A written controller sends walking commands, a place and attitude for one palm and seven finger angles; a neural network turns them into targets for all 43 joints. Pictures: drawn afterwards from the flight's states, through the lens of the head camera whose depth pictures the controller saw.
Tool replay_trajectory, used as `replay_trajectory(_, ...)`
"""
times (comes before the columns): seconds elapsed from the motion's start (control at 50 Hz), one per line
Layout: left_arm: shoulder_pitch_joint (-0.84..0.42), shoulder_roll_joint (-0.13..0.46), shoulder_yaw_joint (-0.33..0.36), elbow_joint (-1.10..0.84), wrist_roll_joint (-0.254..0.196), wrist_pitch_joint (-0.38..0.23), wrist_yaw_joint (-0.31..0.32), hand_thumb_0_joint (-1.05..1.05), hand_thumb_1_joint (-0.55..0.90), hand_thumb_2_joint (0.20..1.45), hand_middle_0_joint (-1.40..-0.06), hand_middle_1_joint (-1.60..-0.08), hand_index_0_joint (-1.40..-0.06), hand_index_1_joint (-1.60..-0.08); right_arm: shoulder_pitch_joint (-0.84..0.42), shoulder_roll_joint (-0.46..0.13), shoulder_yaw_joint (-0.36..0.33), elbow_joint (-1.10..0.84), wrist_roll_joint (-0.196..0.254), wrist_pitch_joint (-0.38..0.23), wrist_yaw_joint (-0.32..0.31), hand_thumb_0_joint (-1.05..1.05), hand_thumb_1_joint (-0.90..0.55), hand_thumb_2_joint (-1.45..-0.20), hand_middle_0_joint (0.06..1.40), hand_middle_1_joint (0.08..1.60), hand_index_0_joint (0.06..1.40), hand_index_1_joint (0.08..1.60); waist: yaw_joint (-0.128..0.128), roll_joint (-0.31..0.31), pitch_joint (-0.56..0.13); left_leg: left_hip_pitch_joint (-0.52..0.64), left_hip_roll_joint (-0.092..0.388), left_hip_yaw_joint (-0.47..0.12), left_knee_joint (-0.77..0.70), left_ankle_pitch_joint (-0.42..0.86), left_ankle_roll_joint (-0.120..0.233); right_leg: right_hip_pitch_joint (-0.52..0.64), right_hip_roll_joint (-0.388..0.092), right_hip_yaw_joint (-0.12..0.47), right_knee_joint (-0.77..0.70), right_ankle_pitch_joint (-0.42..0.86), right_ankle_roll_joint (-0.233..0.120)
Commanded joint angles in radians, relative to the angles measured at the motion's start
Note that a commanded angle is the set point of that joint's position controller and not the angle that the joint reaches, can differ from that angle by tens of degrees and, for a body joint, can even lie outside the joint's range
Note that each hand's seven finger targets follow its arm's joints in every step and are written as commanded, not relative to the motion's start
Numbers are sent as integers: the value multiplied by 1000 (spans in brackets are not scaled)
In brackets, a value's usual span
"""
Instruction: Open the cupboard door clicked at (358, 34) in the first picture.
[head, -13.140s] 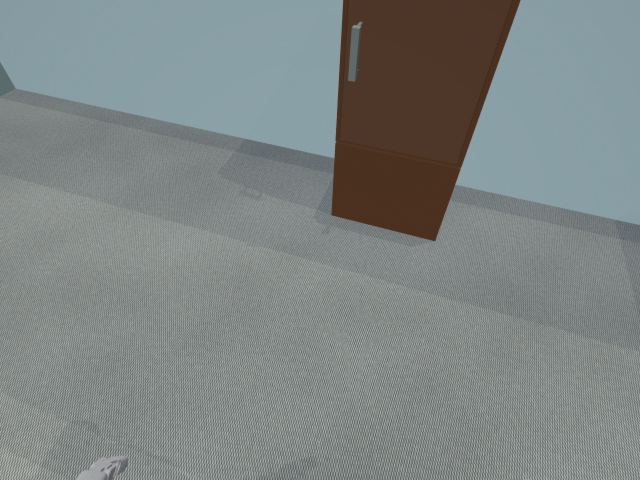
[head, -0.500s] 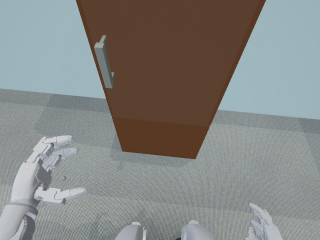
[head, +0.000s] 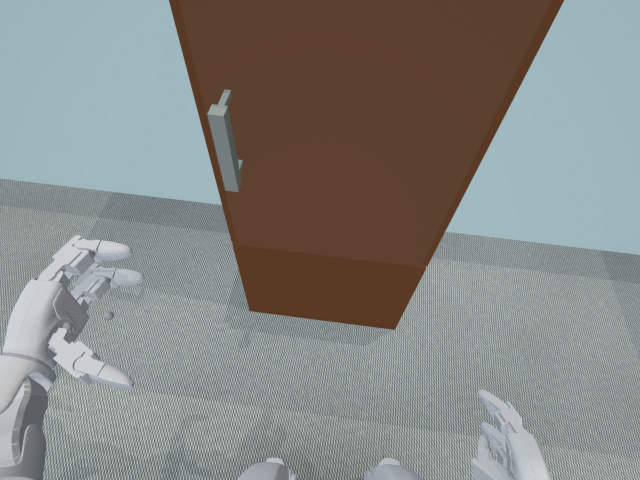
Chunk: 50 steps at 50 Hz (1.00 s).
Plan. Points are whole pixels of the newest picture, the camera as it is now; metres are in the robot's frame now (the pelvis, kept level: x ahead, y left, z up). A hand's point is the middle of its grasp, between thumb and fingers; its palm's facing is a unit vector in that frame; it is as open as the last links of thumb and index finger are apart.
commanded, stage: raise the hand with hooked fingers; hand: left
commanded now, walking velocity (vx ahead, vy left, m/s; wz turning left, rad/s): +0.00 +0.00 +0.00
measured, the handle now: (230, 143) +0.58 +0.19 +0.05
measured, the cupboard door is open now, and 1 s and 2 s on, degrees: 0 0 0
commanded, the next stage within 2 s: move the hooked fingers beside the handle in 0.60 s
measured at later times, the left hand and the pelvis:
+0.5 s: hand (108, 301) +0.29 +0.27 +0.07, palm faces -0.03 -1.00 -0.06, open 14.0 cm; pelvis +0.00 +0.00 +0.01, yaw +0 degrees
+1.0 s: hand (116, 272) +0.32 +0.27 +0.07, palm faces -0.04 -1.00 -0.04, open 14.0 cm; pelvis -0.01 -0.02 +0.00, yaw +0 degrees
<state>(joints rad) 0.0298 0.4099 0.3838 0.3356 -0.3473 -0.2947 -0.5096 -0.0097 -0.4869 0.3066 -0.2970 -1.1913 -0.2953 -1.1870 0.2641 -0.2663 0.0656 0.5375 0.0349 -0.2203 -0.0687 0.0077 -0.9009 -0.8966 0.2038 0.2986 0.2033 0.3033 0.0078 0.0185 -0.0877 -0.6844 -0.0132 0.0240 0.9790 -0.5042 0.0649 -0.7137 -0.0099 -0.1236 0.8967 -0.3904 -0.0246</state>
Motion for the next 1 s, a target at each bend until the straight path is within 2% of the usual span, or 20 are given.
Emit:
replay_trajectory(0.0, -215, 259, 131, -127, -37, -56, -15, 0, -500, 300, -300, -1200, -300, -1200, 6, -167, -78, -118, 5, -41, -11, 0, -900, -900, 200, 300, 200, 300, -15, 95, -247, 128, 22, -94, -185, 426, -81, 176, 28, 58, -80, 214, -15)
replay_trajectory(0.08, -249, 290, 136, -98, -34, -27, -55, 0, -500, 300, -300, -1200, -300, -1200, 19, -178, -83, -120, 8, -36, -10, 0, -900, -900, 200, 300, 200, 300, -12, 89, -299, 164, 26, -100, -190, 497, -81, 203, 28, 60, -88, 251, -14)
replay_trajectory(0.1, -232, 275, 126, -96, -37, -24, -63, 0, -500, 300, -300, -1200, -300, -1200, 19, -177, -84, -123, 7, -37, -7, 0, -900, -900, 200, 300, 200, 300, -9, 100, -306, 171, 25, -97, -190, 507, -80, 207, 27, 63, -93, 258, -14)
replay_trajectory(0.14, -206, 259, 116, -90, -47, -24, -76, 0, -500, 300, -300, -1200, -300, -1200, 25, -179, -86, -128, 5, -40, -1, 0, -900, -900, 200, 300, 200, 300, -8, 70, -304, 173, 27, -98, -182, 553, -78, 216, 33, 62, -89, 292, -17)
replay_trajectory(0.24, -225, 290, 154, -74, -51, -43, -57, 0, -500, 300, -300, -1200, -300, -1200, 23, -184, -89, -131, 2, -32, 9, 0, -900, -900, 200, 300, 200, 300, -10, 39, -246, 122, 22, -92, -195, 457, -74, 199, 35, 60, -94, 238, -20)
replay_trajectory(0.36, -238, 306, 161, -137, -35, -78, -34, 0, -500, 300, -300, -1200, -300, -1200, 33, -174, -90, -133, -2, -29, 12, 0, -900, -900, 200, 300, 200, 300, -7, 129, -310, 168, 23, -83, -193, 494, -77, 216, 28, 75, -95, 253, -18)
replay_trajectory(0.38, -230, 291, 146, -127, -34, -79, -34, 0, -500, 300, -300, -1200, -300, -1200, 33, -172, -89, -133, 0, -28, 11, 0, -900, -900, 200, 300, 200, 300, -13, 107, -293, 166, 25, -87, -196, 485, -76, 207, 30, 70, -97, 246, -16)
replay_trajectory(0.44, -238, 288, 137, -117, -31, -79, -33, 0, -500, 300, -300, -1200, -300, -1200, 28, -175, -87, -129, -1, -30, 8, 0, -900, -900, 200, 300, 200, 300, -18, 111, -266, 151, 25, -91, -198, 448, -74, 192, 32, 70, -100, 221, -19)
replay_trajectory(0.52, -243, 278, 138, -70, -39, -66, -41, 0, -500, 300, -300, -1200, -300, -1200, 11, -175, -84, -131, 8, -26, 0, 0, -900, -900, 200, 300, 200, 300, -23, 59, -229, 102, 19, -87, -213, 331, -58, 199, 26, 74, -120, 166, -14)
replay_trajectory(0.56, -255, 293, 151, -72, -43, -64, -49, 0, -500, 300, -300, -1200, -300, -1200, 14, -173, -82, -131, 5, -27, -3, 0, -900, -900, 200, 300, 200, 300, -20, 73, -253, 112, 15, -79, -209, 343, -56, 218, 25, 82, -121, 184, -16)
replay_trajectory(0.62, -251, 271, 132, -71, -45, -66, -52, 0, -500, 300, -300, -1200, -300, -1200, 8, -169, -81, -133, 8, -31, -4, 0, -900, -900, 200, 300, 200, 300, -21, 54, -247, 102, 15, -78, -207, 325, -52, 218, 23, 86, -126, 176, -12)
replay_trajectory(0.64, -264, 275, 126, -78, -45, -70, -55, 0, -500, 300, -300, -1200, -300, -1200, 8, -171, -78, -132, 5, -32, -4, 0, -900, -900, 200, 300, 200, 300, -24, 70, -243, 100, 14, -79, -203, 335, -52, 220, 26, 88, -122, 185, -17)
replay_trajectory(0.68, -263, 280, 135, -65, -46, -72, -57, 0, -500, 300, -300, -1200, -300, -1200, 7, -169, -77, -130, 5, -32, -5, 0, -900, -900, 200, 300, 200, 300, -23, 45, -249, 85, 12, -74, -201, 317, -48, 235, 23, 95, -127, 179, -13)
replay_trajectory(0.74, -407, 321, 146, -15, -36, -78, -55, 0, -500, 300, -300, -1200, -300, -1200, 14, -177, -73, -104, 3, -26, -16, 0, -900, -900, 200, 300, 200, 300, -50, 44, -201, 46, 13, -71, -182, 260, -43, 192, 26, 106, -129, 131, -14)
replay_trajectory(0.8, -475, 337, 147, 56, -24, -83, -63, 0, -500, 300, -300, -1200, -300, -1200, 18, -177, -69, -94, 7, -21, -24, 0, -900, -900, 200, 300, 200, 300, -54, 63, -208, 33, 13, -69, -182, 237, -44, 187, 19, 110, -127, 105, -13)
replay_trajectory(0.86, -542, 376, 158, 87, -15, -91, -81, 0, -500, 300, -300, -1200, -300, -1200, 31, -179, -68, -85, 3, -19, -26, 0, -900, -900, 200, 300, 200, 300, -48, 91, -286, 45, 11, -66, -163, 280, -43, 219, 20, 125, -110, 152, -17)
replay_trajectory(0.88, -535, 388, 168, 99, -14, -93, -89, 0, -500, 300, -300, -1200, -300, -1200, 40, -180, -72, -84, 4, -18, -26, 0, -900, -900, 200, 300, 200, 300, -46, 80, -312, 52, 12, -64, -159, 298, -42, 229, 18, 125, -107, 172, -14)
replay_trajectory(0.92, -534, 384, 163, 118, -15, -93, -101, 0, -500, 300, -300, -1200, -300, -1200, 41, -179, -72, -84, 4, -16, -23, 0, -900, -900, 200, 300, 200, 300, -39, 105, -327, 56, 13, -62, -156, 330, -44, 234, 16, 124, -100, 206, -15)
replay_trajectory(0.96, -544, 379, 155, 161, -15, -81, -112, 0, -500, 300, -300, -1200, -300, -1200, 49, -181, -70, -86, 4, -8, -18, 0, -900, -900, 200, 300, 200, 300, -42, 93, -320, 41, 16, -60, -151, 344, -44, 225, 22, 120, -93, 222, -16)
replay_trajectory(0.98, -571, 387, 158, 191, -14, -75, -111, 0, -500, 300, -300, -1200, -300, -1200, 55, -186, -73, -79, 5, -4, -17, 0, -900, -900, 200, 300, 200, 300, -53, 62, -308, 23, 17, -59, -148, 326, -42, 216, 21, 123, -98, 212, -11)
